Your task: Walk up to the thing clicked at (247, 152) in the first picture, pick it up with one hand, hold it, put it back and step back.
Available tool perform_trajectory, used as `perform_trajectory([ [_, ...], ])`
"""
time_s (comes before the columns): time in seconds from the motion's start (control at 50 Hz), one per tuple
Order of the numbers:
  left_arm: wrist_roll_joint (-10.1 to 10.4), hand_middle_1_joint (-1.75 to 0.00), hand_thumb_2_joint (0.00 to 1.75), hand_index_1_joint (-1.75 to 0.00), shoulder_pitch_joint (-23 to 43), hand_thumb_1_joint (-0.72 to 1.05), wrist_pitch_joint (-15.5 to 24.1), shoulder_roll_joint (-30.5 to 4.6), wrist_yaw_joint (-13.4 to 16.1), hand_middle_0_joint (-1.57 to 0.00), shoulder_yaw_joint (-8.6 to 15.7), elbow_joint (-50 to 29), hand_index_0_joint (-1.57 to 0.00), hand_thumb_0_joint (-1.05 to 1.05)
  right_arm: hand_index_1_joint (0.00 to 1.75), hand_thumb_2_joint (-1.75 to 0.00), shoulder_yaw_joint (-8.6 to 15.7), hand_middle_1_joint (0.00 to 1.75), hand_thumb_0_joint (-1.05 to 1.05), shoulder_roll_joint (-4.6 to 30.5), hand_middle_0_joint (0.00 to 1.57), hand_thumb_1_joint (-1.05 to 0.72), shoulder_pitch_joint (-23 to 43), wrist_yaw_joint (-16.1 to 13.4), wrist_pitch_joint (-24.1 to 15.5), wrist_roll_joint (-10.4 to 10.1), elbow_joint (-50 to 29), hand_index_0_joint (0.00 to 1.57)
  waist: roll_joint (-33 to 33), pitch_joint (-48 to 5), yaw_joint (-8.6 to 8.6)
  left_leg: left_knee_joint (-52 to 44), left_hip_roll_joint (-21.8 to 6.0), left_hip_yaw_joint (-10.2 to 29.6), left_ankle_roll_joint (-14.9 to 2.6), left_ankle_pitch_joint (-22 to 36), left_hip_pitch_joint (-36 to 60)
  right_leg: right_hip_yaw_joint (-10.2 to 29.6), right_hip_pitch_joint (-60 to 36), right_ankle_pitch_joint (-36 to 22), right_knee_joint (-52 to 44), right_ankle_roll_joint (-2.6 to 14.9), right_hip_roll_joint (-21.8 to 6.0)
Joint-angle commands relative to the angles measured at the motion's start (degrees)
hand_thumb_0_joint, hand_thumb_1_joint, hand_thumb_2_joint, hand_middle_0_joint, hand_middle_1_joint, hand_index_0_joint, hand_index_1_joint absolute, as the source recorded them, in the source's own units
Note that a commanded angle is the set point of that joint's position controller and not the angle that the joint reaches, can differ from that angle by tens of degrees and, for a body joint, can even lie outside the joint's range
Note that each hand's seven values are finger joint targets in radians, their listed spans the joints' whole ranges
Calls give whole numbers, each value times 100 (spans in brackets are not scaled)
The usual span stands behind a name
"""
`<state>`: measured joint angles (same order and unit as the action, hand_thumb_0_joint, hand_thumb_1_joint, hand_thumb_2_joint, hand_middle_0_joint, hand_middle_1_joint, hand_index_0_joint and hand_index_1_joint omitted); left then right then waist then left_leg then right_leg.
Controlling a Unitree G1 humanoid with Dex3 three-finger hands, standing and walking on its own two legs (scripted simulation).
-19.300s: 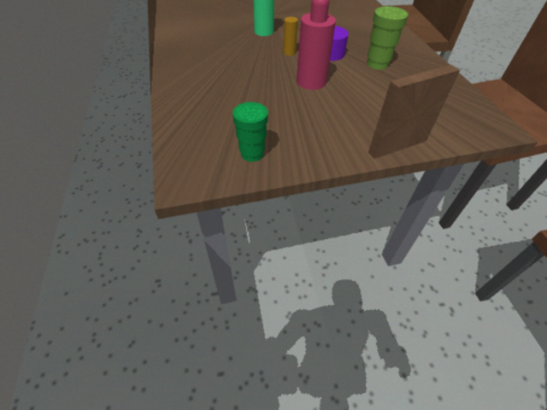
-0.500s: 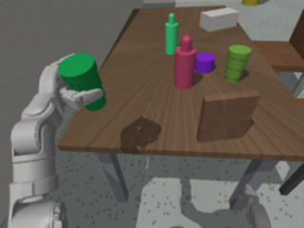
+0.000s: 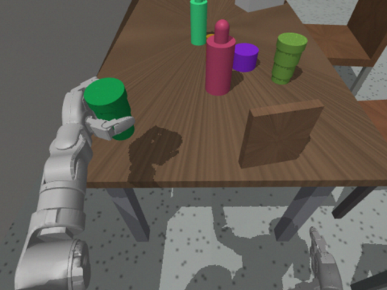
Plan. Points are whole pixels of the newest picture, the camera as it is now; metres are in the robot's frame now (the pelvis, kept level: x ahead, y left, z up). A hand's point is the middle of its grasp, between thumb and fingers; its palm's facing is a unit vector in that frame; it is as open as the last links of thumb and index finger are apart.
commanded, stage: crouch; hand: left
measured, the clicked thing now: (114, 112) +0.42 +0.15 +0.16
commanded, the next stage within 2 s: lower in 0.46 s
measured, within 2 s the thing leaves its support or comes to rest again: rests again in 1.56 s
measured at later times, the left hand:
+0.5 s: hand (120, 111) +0.46 +0.15 +0.13, palm faces +0.07 -1.00 +0.01, open 9.9 cm
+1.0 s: hand (128, 125) +0.47 +0.15 +0.07, palm faces +0.07 -1.00 +0.03, open 9.8 cm
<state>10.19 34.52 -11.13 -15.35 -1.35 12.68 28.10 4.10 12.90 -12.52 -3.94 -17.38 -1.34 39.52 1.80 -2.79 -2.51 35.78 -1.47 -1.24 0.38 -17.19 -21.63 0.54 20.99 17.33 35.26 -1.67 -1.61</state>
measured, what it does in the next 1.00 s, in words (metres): stands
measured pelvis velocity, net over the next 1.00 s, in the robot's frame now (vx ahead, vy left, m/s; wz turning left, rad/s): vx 0.00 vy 0.00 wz -0.01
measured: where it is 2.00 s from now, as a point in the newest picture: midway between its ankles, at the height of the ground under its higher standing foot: outside the picture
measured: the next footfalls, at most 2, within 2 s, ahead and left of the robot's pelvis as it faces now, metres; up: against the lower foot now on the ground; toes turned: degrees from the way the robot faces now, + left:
none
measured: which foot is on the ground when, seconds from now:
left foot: down 0.00-1.00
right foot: down 0.00-1.00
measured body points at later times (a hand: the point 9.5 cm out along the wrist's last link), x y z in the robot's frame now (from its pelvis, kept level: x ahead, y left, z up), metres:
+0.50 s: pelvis +0.01 +0.00 +0.00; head +0.04 +0.00 +0.45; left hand +0.45 +0.20 +0.13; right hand +0.16 -0.26 -0.08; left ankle +0.01 +0.12 -0.73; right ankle +0.01 -0.14 -0.73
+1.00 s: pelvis +0.00 +0.00 -0.02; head +0.07 +0.01 +0.42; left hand +0.46 +0.20 +0.07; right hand +0.15 -0.27 -0.08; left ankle +0.01 +0.12 -0.73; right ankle +0.01 -0.14 -0.73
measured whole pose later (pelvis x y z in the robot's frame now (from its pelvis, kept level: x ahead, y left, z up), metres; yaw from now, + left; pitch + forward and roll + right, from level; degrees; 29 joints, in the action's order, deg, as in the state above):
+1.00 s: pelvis +0.00 +0.00 -0.02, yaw +0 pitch +12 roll -1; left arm 7.7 41.6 12.9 -17.3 -2.4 15.1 52.7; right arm 3.3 12.4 -15.3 -1.9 -6.1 0.4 23.5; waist 0.0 -4.5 -6.8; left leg 46.1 -2.5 -0.8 0.5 -21.4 -36.6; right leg 0.5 35.5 20.8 44.4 -1.5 -0.6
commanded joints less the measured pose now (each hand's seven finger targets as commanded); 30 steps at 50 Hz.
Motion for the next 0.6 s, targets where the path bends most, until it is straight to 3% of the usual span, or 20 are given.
perform_trajectory([
  [0.0,26,-142,123,-141,2873,9,763,-961,-95,-130,128,-1177,-133,0,5,-5,259,5,0,745,5,55,359,-10,-240,13,-936,5,-220,-1927,-116,-414,103,22,-114,1245,1108,-257,-177,-1448,-489,122,190],
  [0.04,47,-141,122,-140,2845,6,925,-1092,-69,-128,277,-971,-131,0,5,-5,173,5,0,645,5,55,302,12,-186,27,-821,5,-248,-1909,-23,-409,91,41,-113,1416,984,-277,-320,-1582,-428,127,197],
  [0.1,50,-140,123,-140,3254,8,1184,-1200,-66,-128,270,-1146,-130,0,5,-5,236,5,0,742,5,55,290,-1,-91,40,-861,5,-66,-2120,-102,-310,69,49,-97,1674,1203,-267,-190,-1771,-365,140,195],
  [0.14,37,-140,123,-140,3095,5,1292,-1099,-55,-127,212,-865,-130,0,5,-5,212,5,0,767,5,55,388,16,-57,50,-1048,5,-128,-2289,-115,-264,70,37,-105,1800,1171,-243,-358,-1902,-354,139,177],
  [0.16,41,-140,122,-140,3270,4,1368,-1272,-19,-127,314,-1064,-129,0,5,-5,289,5,0,847,5,54,444,-5,-10,41,-1100,5,-28,-2382,-65,-256,76,42,-109,1866,1188,-235,-405,-1967,-342,143,171],
  [0.18,22,-138,122,-138,3303,6,1416,-1243,-14,-126,281,-894,-127,0,5,-5,219,5,0,793,5,54,328,-1,38,47,-1126,5,-41,-2372,-118,-229,54,54,-98,1937,1226,-244,-368,-1987,-335,153,177],
  [0.2,-4,-139,123,-139,3348,6,1477,-1291,-2,-125,310,-875,-127,0,5,-5,142,5,0,669,5,55,387,19,92,44,-1088,5,41,-2316,-40,-225,56,60,-86,1981,1128,-252,-377,-1989,-331,164,173],
  [0.24,-15,-139,123,-140,3378,4,1539,-1216,17,-126,261,-668,-128,0,5,-5,231,5,0,757,5,54,405,-2,147,50,-1118,5,-126,-2330,-112,-234,54,57,-110,1864,1063,-245,-402,-1959,-346,148,167],
  [0.32,-29,-141,124,-141,2966,4,1628,-1044,-44,-128,201,83,-130,0,5,-5,136,5,0,672,5,54,449,15,285,38,-1225,5,-149,-2046,-108,-230,36,56,-98,1891,944,-264,-257,-1923,-317,175,187],
  [0.34,-48,-142,125,-142,3307,3,1698,-1139,-74,-129,210,-183,-131,0,5,-5,93,5,0,587,5,54,300,26,345,45,-1152,5,-46,-2216,-108,-213,47,32,-117,1859,944,-239,-244,-1952,-337,168,176],
  [0.36,-53,-142,126,-142,3105,5,1699,-1142,-82,-128,275,207,-130,0,5,-5,86,5,0,557,5,55,285,37,381,52,-1169,5,-105,-1996,-127,-206,50,40,-111,1849,791,-264,-218,-1932,-313,165,174],
  [0.38,-51,-141,125,-142,3153,3,1729,-1290,-76,-128,321,4,-130,0,5,-5,213,5,0,724,5,54,327,36,386,38,-1216,5,-42,-2114,-65,-224,67,20,-108,1765,823,-247,-288,-1882,-314,172,166],
  [0.4,-39,-142,124,-143,3108,0,1732,-1264,-77,-129,334,258,-131,0,5,-5,314,5,0,861,5,54,347,26,399,42,-1477,5,-181,-2165,-194,-186,48,28,-116,1781,903,-243,-249,-1910,-299,158,177],
  [0.42,-68,-141,124,-141,3284,0,1781,-1259,-92,-127,295,-26,-129,0,5,-5,231,5,0,747,5,54,279,42,436,34,-1450,5,4,-2304,-139,-184,58,12,-112,1767,968,-231,-215,-1908,-295,165,175],
  [0.44,-63,-140,124,-141,3200,1,1796,-1158,-96,-127,270,248,-129,0,5,-5,229,5,0,735,5,54,209,48,453,53,-1610,5,-183,-2184,-272,-155,46,20,-127,1753,912,-241,-177,-1911,-297,147,189],
  [0.5,-47,-141,125,-142,3380,-3,1962,-1307,-131,-127,342,134,-129,0,5,-5,141,5,0,632,5,53,46,66,538,47,-1450,5,-108,-2188,-189,-109,32,44,-133,1861,837,-246,-119,-1977,-230,161,190],
  [0.54,-3,-143,126,-144,3699,-1,2059,-1224,-169,-130,241,-108,-131,0,5,-6,132,5,0,620,5,53,334,60,540,28,-1861,5,65,-2427,-218,-92,36,29,-124,1788,992,-239,-106,-1907,-211,166,186],
  [0.58,-40,-139,122,-142,3459,0,2094,-1208,-160,-129,276,356,-128,0,5,-6,123,5,0,601,5,53,194,65,603,48,-1740,5,-140,-2234,-259,-50,20,51,-140,1703,755,-231,1,-1850,-193,159,188],
])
